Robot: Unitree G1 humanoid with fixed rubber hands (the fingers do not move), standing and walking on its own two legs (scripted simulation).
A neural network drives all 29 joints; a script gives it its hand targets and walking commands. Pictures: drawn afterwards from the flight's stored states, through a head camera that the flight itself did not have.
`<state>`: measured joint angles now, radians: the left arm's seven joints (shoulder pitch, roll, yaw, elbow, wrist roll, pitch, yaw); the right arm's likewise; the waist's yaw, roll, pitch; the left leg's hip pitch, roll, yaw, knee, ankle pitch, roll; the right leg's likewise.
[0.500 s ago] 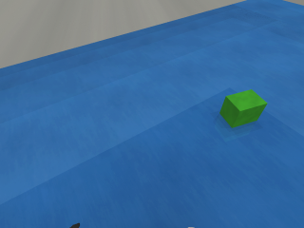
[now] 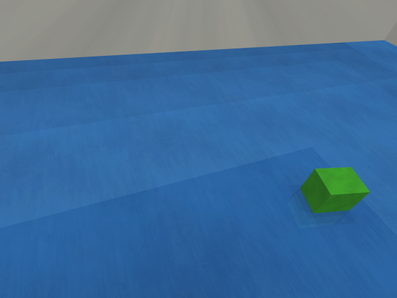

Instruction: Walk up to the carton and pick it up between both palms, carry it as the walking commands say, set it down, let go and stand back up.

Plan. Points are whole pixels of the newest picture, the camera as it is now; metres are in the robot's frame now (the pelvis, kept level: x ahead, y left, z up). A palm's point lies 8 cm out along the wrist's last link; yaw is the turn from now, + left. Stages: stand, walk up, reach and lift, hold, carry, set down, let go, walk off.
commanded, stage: walk up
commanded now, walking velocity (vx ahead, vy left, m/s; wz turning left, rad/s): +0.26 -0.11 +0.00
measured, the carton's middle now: (332, 189) +0.96 -0.87 -0.66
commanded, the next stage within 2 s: none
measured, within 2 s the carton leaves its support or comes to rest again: neither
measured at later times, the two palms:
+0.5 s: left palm out of the picture +0.14 +0.19 -0.14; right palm out of the picture +0.07 -0.28 -0.14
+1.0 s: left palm (104, 268) +0.22 +0.22 -0.12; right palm out of the picture -0.01 -0.22 -0.12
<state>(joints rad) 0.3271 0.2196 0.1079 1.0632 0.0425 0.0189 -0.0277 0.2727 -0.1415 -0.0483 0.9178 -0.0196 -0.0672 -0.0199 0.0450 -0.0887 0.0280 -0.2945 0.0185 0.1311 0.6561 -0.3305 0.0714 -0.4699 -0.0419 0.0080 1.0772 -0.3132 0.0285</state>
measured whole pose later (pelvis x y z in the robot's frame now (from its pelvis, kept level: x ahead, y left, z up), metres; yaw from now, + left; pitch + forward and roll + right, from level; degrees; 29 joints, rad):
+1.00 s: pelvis +0.07 +0.00 +0.01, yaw -12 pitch -1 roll +0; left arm 0.13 0.22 0.06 1.00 0.02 0.03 -0.04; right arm 0.39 -0.16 -0.06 1.02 -0.03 -0.02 0.00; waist -0.03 -0.01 0.04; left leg -0.22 0.02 0.13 0.49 -0.25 0.04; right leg -0.24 -0.05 -0.07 0.62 -0.44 0.02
